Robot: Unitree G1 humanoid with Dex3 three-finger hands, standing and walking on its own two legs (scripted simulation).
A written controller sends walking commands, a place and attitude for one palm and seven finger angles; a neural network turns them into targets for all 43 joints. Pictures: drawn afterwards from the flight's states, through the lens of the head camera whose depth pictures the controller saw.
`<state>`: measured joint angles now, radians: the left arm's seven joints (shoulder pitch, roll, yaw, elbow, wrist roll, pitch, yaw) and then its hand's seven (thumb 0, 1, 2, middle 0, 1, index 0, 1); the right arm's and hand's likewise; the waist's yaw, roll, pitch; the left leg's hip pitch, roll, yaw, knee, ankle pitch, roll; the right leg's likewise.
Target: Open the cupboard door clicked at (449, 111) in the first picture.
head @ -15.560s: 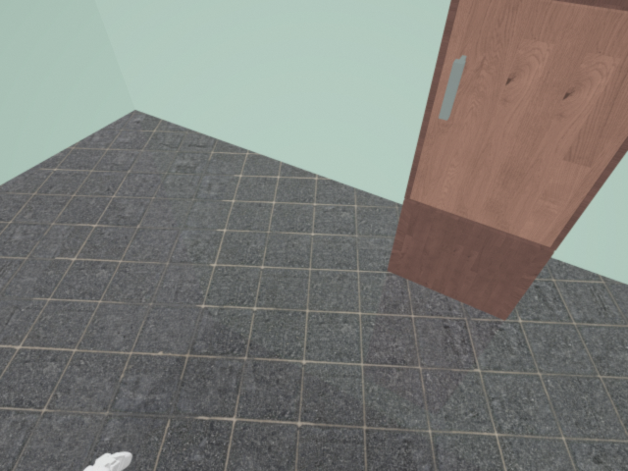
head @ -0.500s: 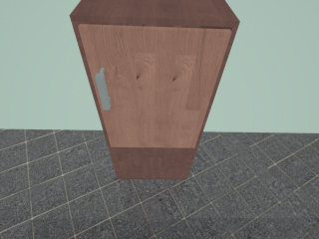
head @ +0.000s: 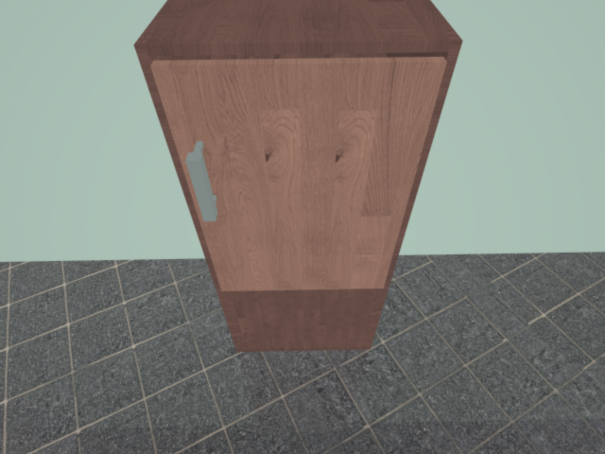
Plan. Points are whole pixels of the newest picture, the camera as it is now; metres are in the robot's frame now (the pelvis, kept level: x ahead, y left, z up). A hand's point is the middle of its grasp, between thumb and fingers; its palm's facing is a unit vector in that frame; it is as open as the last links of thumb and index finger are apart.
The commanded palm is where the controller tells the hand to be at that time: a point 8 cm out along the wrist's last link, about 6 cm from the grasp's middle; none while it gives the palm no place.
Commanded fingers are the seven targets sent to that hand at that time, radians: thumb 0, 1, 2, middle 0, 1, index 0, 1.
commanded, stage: look again from close up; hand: left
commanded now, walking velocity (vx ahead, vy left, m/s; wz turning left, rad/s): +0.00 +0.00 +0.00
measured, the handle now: (204, 182) +0.54 +0.21 +0.05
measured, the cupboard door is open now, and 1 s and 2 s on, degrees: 0 0 0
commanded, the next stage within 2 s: raise the hand with hooked fingers in 0.08 s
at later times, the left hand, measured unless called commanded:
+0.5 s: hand (177, 397) +0.19 +0.18 -0.01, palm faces +0.09 -0.99 -0.07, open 8.0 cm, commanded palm +0.13 +0.24 -0.04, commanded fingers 0.00 0.50 0.73 -0.23 -0.56 -0.23 -0.56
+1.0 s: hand (148, 376) +0.21 +0.22 +0.00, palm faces +0.10 -0.99 -0.04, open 10.9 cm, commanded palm +0.18 +0.27 +0.01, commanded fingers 0.00 -0.08 0.48 -0.27 -0.93 -0.27 -0.93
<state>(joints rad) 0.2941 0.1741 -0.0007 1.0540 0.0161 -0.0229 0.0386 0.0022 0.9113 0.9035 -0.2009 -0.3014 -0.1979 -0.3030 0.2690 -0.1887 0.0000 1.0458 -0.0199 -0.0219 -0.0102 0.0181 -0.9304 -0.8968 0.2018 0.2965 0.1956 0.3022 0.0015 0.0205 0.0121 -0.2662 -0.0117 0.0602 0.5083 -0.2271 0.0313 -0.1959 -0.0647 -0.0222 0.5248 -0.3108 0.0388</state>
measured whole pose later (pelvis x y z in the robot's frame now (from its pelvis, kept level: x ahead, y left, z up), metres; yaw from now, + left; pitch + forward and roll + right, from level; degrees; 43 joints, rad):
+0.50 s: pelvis -0.02 -0.04 -0.05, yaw +1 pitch +9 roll +1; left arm 0.31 0.23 0.23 0.25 -0.27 -0.56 -0.28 0.00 0.73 0.82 -0.21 -0.42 -0.21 -0.42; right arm 0.15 -0.23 -0.05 0.63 0.02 -0.26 -0.02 0.01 -0.90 -0.90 0.20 0.30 0.20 0.30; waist -0.01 -0.03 -0.10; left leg -0.70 0.04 0.02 0.90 -0.36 -0.02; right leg -0.63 -0.03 -0.05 0.95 -0.47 -0.01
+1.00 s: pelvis -0.01 -0.03 -0.06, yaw +0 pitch +11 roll -1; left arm 0.31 0.31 0.37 0.11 -0.39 -0.25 -0.37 0.01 0.15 0.58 -0.26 -0.79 -0.26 -0.79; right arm 0.29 -0.21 0.01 0.59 0.03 -0.21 -0.08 0.02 -0.90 -0.90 0.21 0.30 0.20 0.30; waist -0.01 0.04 -0.11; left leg -0.77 0.06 0.00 0.98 -0.40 -0.02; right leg -0.68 0.00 -0.06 0.98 -0.49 -0.01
